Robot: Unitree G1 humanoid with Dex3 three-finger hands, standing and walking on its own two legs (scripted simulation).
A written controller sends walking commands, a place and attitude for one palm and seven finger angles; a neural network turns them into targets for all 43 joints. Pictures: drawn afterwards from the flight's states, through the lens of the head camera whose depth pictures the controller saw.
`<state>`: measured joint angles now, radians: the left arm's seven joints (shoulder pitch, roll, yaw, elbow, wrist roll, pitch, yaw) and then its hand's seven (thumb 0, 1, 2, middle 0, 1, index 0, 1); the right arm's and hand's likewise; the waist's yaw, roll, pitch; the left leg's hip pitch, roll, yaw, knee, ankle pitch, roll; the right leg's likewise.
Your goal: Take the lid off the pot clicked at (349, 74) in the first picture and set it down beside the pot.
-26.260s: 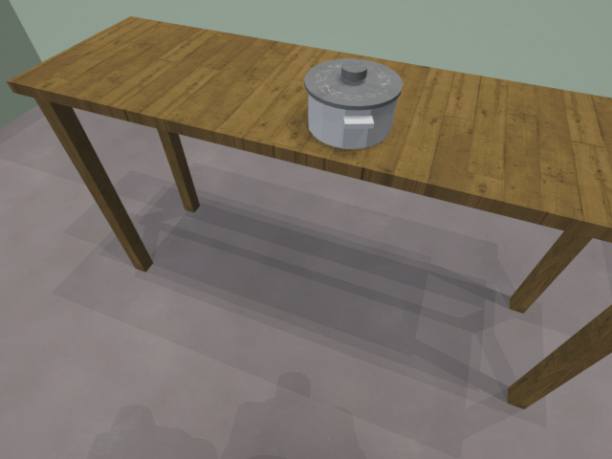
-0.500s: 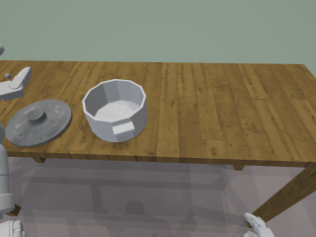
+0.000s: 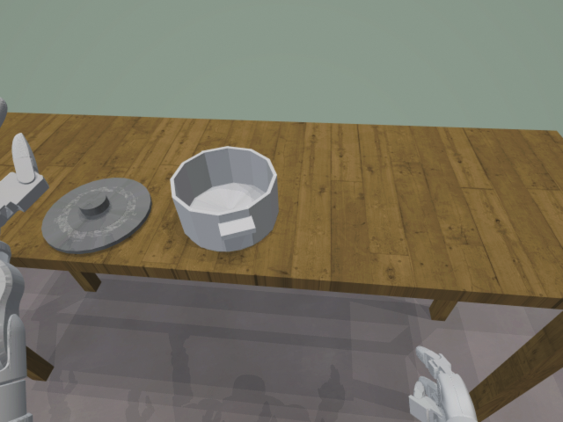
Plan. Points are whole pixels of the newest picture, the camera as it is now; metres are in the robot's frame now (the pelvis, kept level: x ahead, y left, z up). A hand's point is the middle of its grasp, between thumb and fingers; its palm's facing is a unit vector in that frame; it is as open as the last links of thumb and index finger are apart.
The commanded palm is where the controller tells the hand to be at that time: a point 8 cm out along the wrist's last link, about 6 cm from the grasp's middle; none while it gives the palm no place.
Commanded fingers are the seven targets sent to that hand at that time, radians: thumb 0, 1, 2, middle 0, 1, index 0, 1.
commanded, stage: draw the hand back to the body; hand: left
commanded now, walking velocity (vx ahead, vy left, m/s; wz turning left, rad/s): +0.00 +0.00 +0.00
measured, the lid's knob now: (93, 203) +0.42 +0.40 +0.06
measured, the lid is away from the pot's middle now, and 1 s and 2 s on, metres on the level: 0.24 0.24 0.24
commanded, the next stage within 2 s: step back with the hand held close in 0.80 s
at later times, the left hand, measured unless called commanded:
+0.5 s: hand (10, 240) +0.19 +0.27 +0.25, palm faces +0.48 -0.84 -0.25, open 7.4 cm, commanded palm +0.13 +0.30 +0.25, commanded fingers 0.00 0.90 0.90 -0.20 -0.30 -0.20 -0.30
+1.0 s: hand out of the picture +0.17 +0.26 +0.26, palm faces +0.51 -0.79 -0.35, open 7.4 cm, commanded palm +0.11 +0.30 +0.25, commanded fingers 0.00 0.90 0.90 -0.20 -0.30 -0.20 -0.30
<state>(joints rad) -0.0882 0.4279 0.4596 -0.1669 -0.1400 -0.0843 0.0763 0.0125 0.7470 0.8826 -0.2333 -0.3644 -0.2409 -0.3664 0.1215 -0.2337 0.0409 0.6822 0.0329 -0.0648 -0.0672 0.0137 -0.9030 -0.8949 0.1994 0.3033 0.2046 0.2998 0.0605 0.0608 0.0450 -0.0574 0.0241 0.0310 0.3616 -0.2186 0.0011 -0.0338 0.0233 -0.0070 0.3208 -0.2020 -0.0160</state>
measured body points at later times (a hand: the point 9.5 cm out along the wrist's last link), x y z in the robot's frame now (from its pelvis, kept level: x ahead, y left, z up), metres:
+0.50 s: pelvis -0.02 +0.02 +0.00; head -0.04 +0.01 +0.45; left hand +0.16 +0.31 +0.26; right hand +0.18 -0.20 -0.08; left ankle -0.01 +0.12 -0.75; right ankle -0.01 -0.11 -0.75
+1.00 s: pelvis -0.02 +0.02 +0.00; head -0.04 +0.01 +0.45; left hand +0.14 +0.30 +0.28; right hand +0.19 -0.18 -0.08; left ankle -0.01 +0.12 -0.75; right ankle -0.01 -0.11 -0.75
